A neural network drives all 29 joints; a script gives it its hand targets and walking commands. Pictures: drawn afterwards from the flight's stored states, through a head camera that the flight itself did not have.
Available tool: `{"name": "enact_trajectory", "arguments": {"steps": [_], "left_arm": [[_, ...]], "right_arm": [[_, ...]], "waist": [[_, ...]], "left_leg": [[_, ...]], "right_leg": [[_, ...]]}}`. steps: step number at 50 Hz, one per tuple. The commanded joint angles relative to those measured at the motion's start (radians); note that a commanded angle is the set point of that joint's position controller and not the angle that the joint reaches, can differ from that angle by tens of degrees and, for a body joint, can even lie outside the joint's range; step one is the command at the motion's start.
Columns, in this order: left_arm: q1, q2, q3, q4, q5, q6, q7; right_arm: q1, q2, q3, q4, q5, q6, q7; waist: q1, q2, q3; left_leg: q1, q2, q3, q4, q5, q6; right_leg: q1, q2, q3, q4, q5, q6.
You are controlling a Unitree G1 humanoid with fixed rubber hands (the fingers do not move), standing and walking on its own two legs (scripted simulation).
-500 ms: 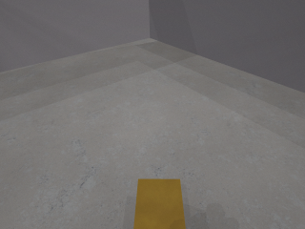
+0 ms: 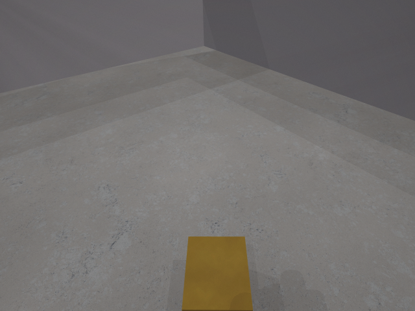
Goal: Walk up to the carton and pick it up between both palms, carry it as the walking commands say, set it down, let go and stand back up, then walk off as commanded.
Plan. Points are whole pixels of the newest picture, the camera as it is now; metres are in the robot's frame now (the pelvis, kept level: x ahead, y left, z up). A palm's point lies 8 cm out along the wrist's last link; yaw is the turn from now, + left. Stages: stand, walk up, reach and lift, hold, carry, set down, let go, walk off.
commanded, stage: stand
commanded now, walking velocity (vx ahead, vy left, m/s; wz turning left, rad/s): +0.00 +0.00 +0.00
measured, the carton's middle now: (216, 284) +0.48 +0.00 -0.64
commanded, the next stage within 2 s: walk off in 0.54 s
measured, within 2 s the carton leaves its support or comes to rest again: neither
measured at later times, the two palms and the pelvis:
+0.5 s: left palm out of the picture +0.05 +0.27 -0.12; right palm out of the picture +0.04 -0.28 -0.11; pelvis -0.01 +0.00 +0.00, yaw +0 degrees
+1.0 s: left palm out of the picture +0.03 +0.27 -0.12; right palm out of the picture +0.03 -0.27 -0.12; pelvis -0.01 +0.00 +0.00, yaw +0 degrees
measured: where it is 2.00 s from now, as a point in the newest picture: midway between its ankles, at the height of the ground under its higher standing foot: outside the picture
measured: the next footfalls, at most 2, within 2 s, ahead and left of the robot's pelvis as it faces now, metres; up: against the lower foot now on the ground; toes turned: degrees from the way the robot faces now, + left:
right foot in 1.74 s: +0.04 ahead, -0.11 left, +0.00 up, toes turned +13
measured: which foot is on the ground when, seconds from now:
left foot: down 0.00-1.00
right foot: down 0.00-1.00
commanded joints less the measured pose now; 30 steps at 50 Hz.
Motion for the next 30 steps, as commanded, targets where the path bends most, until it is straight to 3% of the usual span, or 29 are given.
{"name": "enact_trajectory", "arguments": {"steps": [1,8,9,10,11,12,13,14,15,17,20,23,26,27,28,30], "left_arm": [[-0.058,0.222,0.028,-0.061,0.040,-0.053,0.016],[-0.073,0.219,0.024,-0.040,0.042,-0.048,0.018],[-0.073,0.229,0.025,-0.035,0.043,-0.048,0.018],[-0.078,0.227,0.024,-0.032,0.043,-0.044,0.017],[-0.062,0.226,0.026,-0.027,0.042,-0.044,0.019],[-0.052,0.224,0.023,-0.017,0.037,-0.045,0.020],[-0.054,0.218,0.020,-0.015,0.041,-0.046,0.019],[-0.068,0.229,0.023,-0.011,0.041,-0.045,0.021],[-0.061,0.223,0.021,-0.011,0.036,-0.045,0.021],[-0.083,0.229,0.023,-0.012,0.043,-0.047,0.020],[-0.069,0.230,0.022,0.001,0.039,-0.043,0.022],[-0.071,0.219,0.021,0.005,0.037,-0.046,0.018],[-0.080,0.236,0.022,0.008,0.035,-0.046,0.020],[-0.074,0.227,0.021,0.009,0.035,-0.047,0.018],[-0.077,0.222,0.015,0.015,0.036,-0.045,0.019],[-0.078,0.222,0.019,0.018,0.034,-0.046,0.017]], "right_arm": [[-0.087,-0.207,-0.033,-0.013,-0.013,-0.044,-0.014],[-0.117,-0.210,-0.029,0.002,-0.009,-0.040,-0.010],[-0.106,-0.222,-0.033,0.013,-0.007,-0.039,-0.011],[-0.099,-0.220,-0.033,0.018,-0.008,-0.041,-0.009],[-0.106,-0.221,-0.029,0.019,-0.009,-0.038,-0.011],[-0.110,-0.233,-0.032,0.020,-0.008,-0.038,-0.011],[-0.103,-0.215,-0.026,0.027,-0.007,-0.038,-0.012],[-0.107,-0.200,-0.022,0.027,-0.003,-0.038,-0.012],[-0.113,-0.208,-0.022,0.025,-0.007,-0.040,-0.010],[-0.129,-0.211,-0.021,0.026,0.000,-0.037,-0.012],[-0.128,-0.217,-0.023,0.036,-0.001,-0.039,-0.010],[-0.134,-0.222,-0.019,0.041,0.000,-0.038,-0.012],[-0.151,-0.219,-0.019,0.042,0.002,-0.035,-0.012],[-0.150,-0.227,-0.020,0.043,0.001,-0.034,-0.011],[-0.151,-0.217,-0.014,0.046,0.003,-0.038,-0.008],[-0.151,-0.221,-0.016,0.055,0.001,-0.036,-0.011]], "waist": [[0.037,0.010,0.159],[0.041,0.022,0.167],[0.031,0.010,0.172],[0.029,-0.009,0.185],[0.039,0.018,0.181],[0.043,0.006,0.180],[0.037,0.023,0.193],[0.026,-0.002,0.197],[0.035,0.031,0.172],[0.030,-0.003,0.165],[0.032,0.019,0.169],[0.032,-0.009,0.164],[0.027,0.022,0.168],[0.030,-0.012,0.154],[0.027,0.012,0.177],[0.033,-0.015,0.166]], "left_leg": [[-0.084,0.135,-0.183,-0.168,-0.054,0.029],[-0.098,0.134,-0.185,-0.191,-0.145,0.028],[-0.099,0.135,-0.189,-0.195,-0.164,0.029],[-0.102,0.136,-0.193,-0.199,-0.163,0.027],[-0.103,0.144,-0.205,-0.208,-0.167,0.033],[-0.100,0.143,-0.199,-0.204,-0.154,0.033],[-0.092,0.134,-0.183,-0.193,-0.132,0.029],[-0.087,0.139,-0.190,-0.191,-0.115,0.030],[-0.081,0.136,-0.185,-0.197,-0.130,0.030],[-0.073,0.130,-0.177,-0.184,-0.095,0.029],[-0.074,0.143,-0.191,-0.195,-0.118,0.031],[-0.072,0.136,-0.179,-0.184,-0.094,0.031],[-0.064,0.141,-0.190,-0.198,-0.108,0.032],[-0.055,0.146,-0.189,-0.200,-0.102,0.032],[-0.065,0.140,-0.186,-0.201,-0.102,0.030],[-0.075,0.141,-0.179,-0.196,-0.107,0.031]], "right_leg": [[-0.083,-0.102,0.125,-0.091,0.056,-0.062],[-0.073,-0.099,0.127,-0.113,-0.007,-0.066],[-0.074,-0.097,0.129,-0.119,-0.028,-0.068],[-0.080,-0.097,0.128,-0.115,-0.037,-0.067],[-0.073,-0.101,0.123,-0.112,-0.018,-0.064],[-0.070,-0.097,0.124,-0.117,-0.011,-0.063],[-0.078,-0.107,0.128,-0.124,-0.005,-0.064],[-0.089,-0.107,0.131,-0.121,0.012,-0.065],[-0.070,-0.105,0.125,-0.118,0.017,-0.063],[-0.064,-0.104,0.127,-0.125,0.016,-0.063],[-0.063,-0.105,0.124,-0.120,0.016,-0.064],[-0.061,-0.110,0.132,-0.128,0.020,-0.062],[-0.063,-0.103,0.124,-0.126,0.032,-0.062],[-0.060,-0.102,0.117,-0.121,0.035,-0.063],[-0.070,-0.107,0.129,-0.124,0.039,-0.063],[-0.053,-0.107,0.131,-0.137,0.011,-0.064]]}}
